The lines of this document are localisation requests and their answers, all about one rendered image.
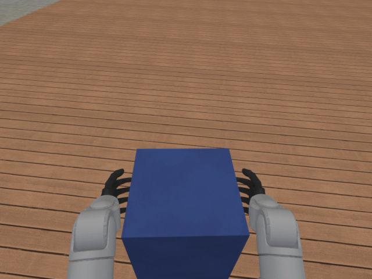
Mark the left robot forearm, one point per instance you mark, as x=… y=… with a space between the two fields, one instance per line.
x=93 y=240

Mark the carton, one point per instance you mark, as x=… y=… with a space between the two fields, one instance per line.
x=184 y=216

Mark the right robot forearm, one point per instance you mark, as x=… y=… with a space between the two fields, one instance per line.
x=278 y=240

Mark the robot left hand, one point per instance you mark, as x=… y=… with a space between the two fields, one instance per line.
x=111 y=185

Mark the robot right hand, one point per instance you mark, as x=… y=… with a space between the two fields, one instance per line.
x=254 y=184

